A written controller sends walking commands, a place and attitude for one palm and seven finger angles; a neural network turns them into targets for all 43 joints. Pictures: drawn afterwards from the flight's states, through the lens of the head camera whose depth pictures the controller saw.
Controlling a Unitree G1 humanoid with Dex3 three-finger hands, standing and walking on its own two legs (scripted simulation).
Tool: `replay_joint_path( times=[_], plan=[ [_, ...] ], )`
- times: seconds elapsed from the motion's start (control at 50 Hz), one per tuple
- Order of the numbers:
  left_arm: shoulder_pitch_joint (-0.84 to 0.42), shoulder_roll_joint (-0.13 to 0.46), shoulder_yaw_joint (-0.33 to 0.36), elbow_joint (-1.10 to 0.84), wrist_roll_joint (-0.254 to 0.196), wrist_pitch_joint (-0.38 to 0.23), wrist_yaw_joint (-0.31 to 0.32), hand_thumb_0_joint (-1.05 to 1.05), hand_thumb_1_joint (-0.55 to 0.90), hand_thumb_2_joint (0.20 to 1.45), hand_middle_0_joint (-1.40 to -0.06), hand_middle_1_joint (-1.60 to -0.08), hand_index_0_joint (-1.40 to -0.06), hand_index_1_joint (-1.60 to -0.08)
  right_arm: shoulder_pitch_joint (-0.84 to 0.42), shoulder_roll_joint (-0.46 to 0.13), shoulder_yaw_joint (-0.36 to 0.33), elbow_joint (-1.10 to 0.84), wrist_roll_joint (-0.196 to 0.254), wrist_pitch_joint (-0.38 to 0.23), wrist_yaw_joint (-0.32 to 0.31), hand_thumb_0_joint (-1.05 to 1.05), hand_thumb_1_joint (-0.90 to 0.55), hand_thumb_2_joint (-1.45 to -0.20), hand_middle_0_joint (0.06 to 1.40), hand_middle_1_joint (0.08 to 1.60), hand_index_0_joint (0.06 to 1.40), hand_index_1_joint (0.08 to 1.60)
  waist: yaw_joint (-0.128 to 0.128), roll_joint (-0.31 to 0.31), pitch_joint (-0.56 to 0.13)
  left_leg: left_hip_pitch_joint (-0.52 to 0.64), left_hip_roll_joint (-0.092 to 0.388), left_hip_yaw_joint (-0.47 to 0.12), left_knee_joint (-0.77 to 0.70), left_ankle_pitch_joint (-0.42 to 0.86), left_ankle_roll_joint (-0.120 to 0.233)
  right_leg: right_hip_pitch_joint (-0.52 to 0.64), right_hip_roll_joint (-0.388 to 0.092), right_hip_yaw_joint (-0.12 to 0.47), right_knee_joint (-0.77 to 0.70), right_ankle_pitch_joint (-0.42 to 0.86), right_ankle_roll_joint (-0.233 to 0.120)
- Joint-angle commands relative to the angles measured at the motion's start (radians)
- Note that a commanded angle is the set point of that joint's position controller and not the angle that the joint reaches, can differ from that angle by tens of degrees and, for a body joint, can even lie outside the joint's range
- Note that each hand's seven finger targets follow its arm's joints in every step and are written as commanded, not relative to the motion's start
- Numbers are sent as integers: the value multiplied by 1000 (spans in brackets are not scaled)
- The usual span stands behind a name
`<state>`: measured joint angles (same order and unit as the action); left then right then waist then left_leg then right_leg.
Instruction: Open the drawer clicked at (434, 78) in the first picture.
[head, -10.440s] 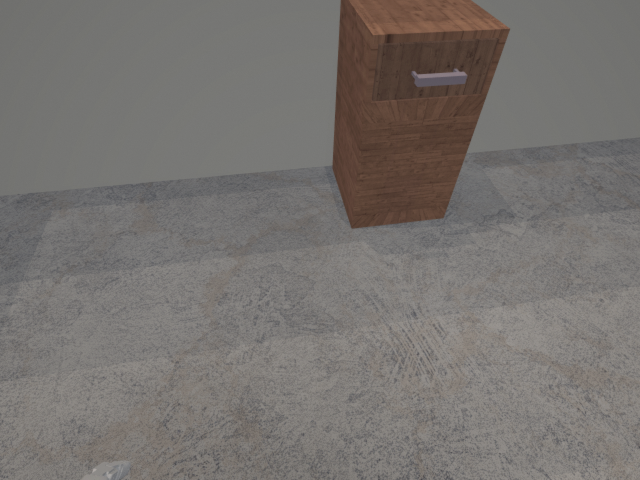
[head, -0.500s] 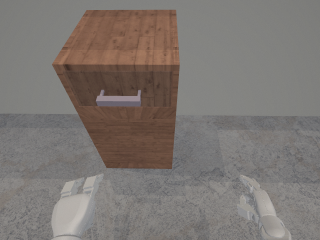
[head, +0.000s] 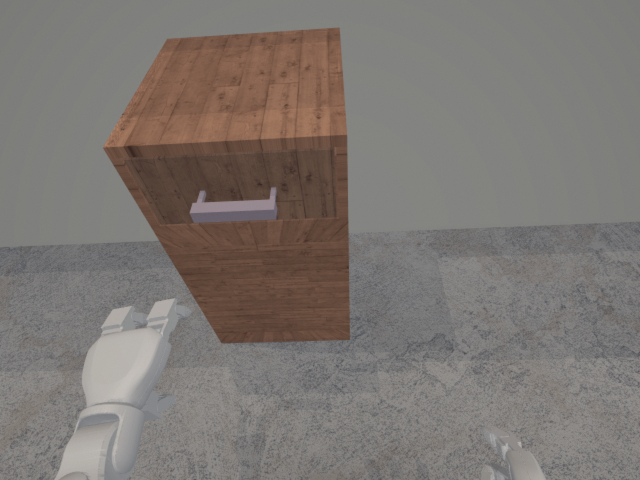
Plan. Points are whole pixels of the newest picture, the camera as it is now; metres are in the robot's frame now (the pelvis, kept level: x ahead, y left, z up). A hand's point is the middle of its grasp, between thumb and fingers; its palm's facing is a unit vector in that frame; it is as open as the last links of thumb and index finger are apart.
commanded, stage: raise the hand with hooked fingers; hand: left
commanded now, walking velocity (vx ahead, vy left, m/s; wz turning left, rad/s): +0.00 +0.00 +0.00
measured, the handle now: (236, 202) +0.60 +0.23 -0.05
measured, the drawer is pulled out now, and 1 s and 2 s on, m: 0.00 0.00 0.00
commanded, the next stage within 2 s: move the hooked fingers above the handle in 1.00 s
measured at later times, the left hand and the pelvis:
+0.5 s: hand (119, 298) +0.30 +0.27 +0.08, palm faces +0.08 -0.08 -0.99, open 13.7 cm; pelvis +0.01 +0.03 +0.02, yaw +1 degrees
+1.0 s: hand (121, 285) +0.31 +0.27 +0.09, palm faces +0.08 -0.08 -0.99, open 13.8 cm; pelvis +0.01 +0.03 +0.02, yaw +1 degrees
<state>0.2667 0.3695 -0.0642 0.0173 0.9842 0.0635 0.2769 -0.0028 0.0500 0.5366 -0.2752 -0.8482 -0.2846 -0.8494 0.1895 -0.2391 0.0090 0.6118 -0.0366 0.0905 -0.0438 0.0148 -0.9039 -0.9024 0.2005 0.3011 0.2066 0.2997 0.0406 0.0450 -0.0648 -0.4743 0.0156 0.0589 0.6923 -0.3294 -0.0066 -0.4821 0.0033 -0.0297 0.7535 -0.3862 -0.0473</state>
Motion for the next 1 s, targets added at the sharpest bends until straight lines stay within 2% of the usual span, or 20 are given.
replay_joint_path(
  times=[0.0, 0.02, 0.08, 0.12, 0.14, 0.2, 0.22, 0.26, 0.32, 0.4, 0.5, 0.58, 0.62, 0.68, 0.74, 0.78, 0.84, 0.9, 0.92, 0.98],
  plan=[
    [-188, 208, 176, -229, 19, -88, 114, 0, -173, 440, -277, -990, -277, -990, -179, -82, -58, -164, -10, -82, -2, 0, -900, -900, 200, 300, 200, 300, 38, -16, -213, 86, -64, -29, -50, 161, 44, 140, -15, 100, -163, 247, 15],
    [-217, 205, 175, -233, 24, -96, 132, 0, -197, 430, -278, -1005, -278, -1005, -169, -87, -64, -155, -12, -83, 2, 0, -900, -900, 200, 300, 200, 300, 29, 19, -231, 113, -62, -33, -48, 178, 42, 117, -8, 88, -153, 248, 9],
    [-282, 175, 139, -196, 27, -75, 161, 0, -267, 400, -283, -1050, -283, -1050, -161, -96, -79, -141, -5, -85, 12, 0, -900, -900, 200, 300, 200, 300, 6, 18, -212, 141, -54, -35, -49, 180, 41, 65, 1, 52, -153, 219, 9],
    [-308, 168, 116, -171, 22, -40, 153, 0, -313, 380, -287, -1080, -287, -1080, -169, -104, -84, -138, 3, -79, 16, 0, -900, -900, 200, 300, 200, 300, 9, 20, -224, 156, -50, -36, -65, 197, 40, 79, 6, 34, -151, 232, 8],
    [-326, 160, 101, -153, 12, -15, 140, 0, -337, 370, -288, -1095, -288, -1095, -177, -108, -82, -138, 10, -75, 17, 0, -900, -900, 200, 300, 200, 300, 3, 0, -223, 157, -49, -41, -78, 194, 40, 90, 8, 27, -158, 223, 9],
    [-366, 186, 84, -146, 1, 37, 84, 0, -407, 340, -293, -1140, -293, -1140, -192, -112, -78, -141, 23, -66, 11, 0, -900, -900, 200, 300, 200, 300, 23, -37, -228, 183, -43, -39, -118, 222, 41, 146, 5, 27, -177, 255, 13],
    [-366, 185, 76, -125, 0, 55, 61, 0, -430, 330, -295, -1155, -295, -1155, -198, -109, -74, -141, 27, -60, 7, 0, -900, -900, 200, 300, 200, 300, 26, -69, -220, 187, -44, -40, -128, 230, 42, 158, 6, 23, -183, 262, 15],
    [-406, 198, 70, -122, -5, 72, 16, 0, -477, 310, -298, -1185, -298, -1185, -206, -110, -64, -145, 33, -50, 3, 0, -900, -900, 200, 300, 200, 300, 30, -56, -187, 201, -40, -43, -157, 232, 39, 170, 6, 19, -199, 251, 14],
    [-474, 210, 64, -118, 3, 77, -32, 0, -500, 300, -300, -1200, -300, -1200, -209, -102, -50, -147, 36, -39, 2, 0, -900, -900, 200, 300, 200, 300, 30, -41, -154, 231, -38, -47, -182, 257, 38, 180, 10, 10, -218, 258, 11],
    [-554, 237, 81, -129, 13, 57, -69, 0, -500, 300, -300, -1200, -300, -1200, -199, -96, -41, -149, 33, -32, 4, 0, -900, -900, 200, 300, 200, 300, 36, -3, -167, 278, -36, -53, -204, 304, 34, 212, 14, 4, -237, 275, 4],
    [-627, 249, 84, -105, -3, 43, -111, 0, -500, 300, -300, -1200, -300, -1200, -186, -97, -38, -139, 36, -26, 4, 0, -900, -900, 200, 300, 200, 300, 31, -11, -183, 308, -35, -57, -222, 349, 30, 245, 18, -3, -261, 306, 4],
    [-712, 262, 72, -89, -18, 35, -147, 0, -500, 300, -300, -1200, -300, -1200, -182, -102, -35, -132, 42, -24, 3, 0, -900, -900, 200, 300, 200, 300, 19, 6, -165, 318, -34, -63, -241, 329, 29, 246, 18, -6, -284, 284, 4],
    [-650, 240, 62, -56, -25, 30, -166, 0, -500, 300, -300, -1200, -300, -1200, -171, -104, -38, -133, 41, -25, 5, 0, -900, -900, 200, 300, 200, 300, 29, -25, -174, 318, -38, -61, -238, 359, 33, 261, 20, -7, -285, 315, 5],
    [-590, 239, 73, -70, -40, 11, -190, 0, -500, 300, -300, -1200, -300, -1200, -162, -111, -43, -137, 40, -21, 13, 0, -900, -900, 200, 300, 200, 300, 39, -32, -185, 314, -36, -59, -240, 391, 32, 284, 18, -5, -286, 345, 5],
    [-589, 274, 112, -128, -41, -27, -184, 0, -500, 300, -300, -1200, -300, -1200, -165, -118, -47, -146, 33, -25, 16, 0, -900, -900, 200, 300, 200, 300, 46, -29, -212, 313, -36, -63, -235, 421, 34, 299, 18, -1, -281, 369, 6],
    [-598, 273, 119, -150, -35, -48, -162, 0, -500, 300, -300, -1200, -300, -1200, -159, -113, -50, -142, 33, -28, 17, 0, -900, -900, 200, 300, 200, 300, 46, -15, -211, 320, -35, -64, -232, 420, 34, 281, 17, -2, -277, 362, 5],
    [-617, 308, 165, -183, -26, -72, -112, 0, -500, 300, -300, -1200, -300, -1200, -157, -115, -57, -133, 32, -35, 18, 0, -900, -900, 200, 300, 200, 300, 50, 6, -234, 323, -34, -66, -226, 427, 32, 276, 20, 2, -273, 360, 3],
    [-611, 293, 162, -159, -24, -65, -72, 0, -500, 300, -300, -1200, -300, -1200, -147, -111, -63, -118, 35, -39, 18, 0, -900, -900, 200, 300, 200, 300, 50, 14, -252, 321, -39, -54, -216, 432, 33, 276, 16, 2, -265, 381, 3],
    [-613, 278, 148, -139, -23, -52, -66, 0, -500, 300, -300, -1200, -300, -1200, -149, -111, -64, -113, 38, -37, 19, 0, -900, -900, 200, 300, 200, 300, 42, 13, -235, 317, -39, -51, -215, 427, 30, 262, 17, 0, -265, 378, 4],
    [-606, 258, 120, -101, -27, -13, -64, 0, -500, 300, -300, -1200, -300, -1200, -154, -115, -66, -110, 47, -35, 19, 0, -900, -900, 200, 300, 200, 300, 37, -18, -223, 300, -42, -43, -223, 380, 35, 265, 16, 4, -274, 353, 8]
  ],
)
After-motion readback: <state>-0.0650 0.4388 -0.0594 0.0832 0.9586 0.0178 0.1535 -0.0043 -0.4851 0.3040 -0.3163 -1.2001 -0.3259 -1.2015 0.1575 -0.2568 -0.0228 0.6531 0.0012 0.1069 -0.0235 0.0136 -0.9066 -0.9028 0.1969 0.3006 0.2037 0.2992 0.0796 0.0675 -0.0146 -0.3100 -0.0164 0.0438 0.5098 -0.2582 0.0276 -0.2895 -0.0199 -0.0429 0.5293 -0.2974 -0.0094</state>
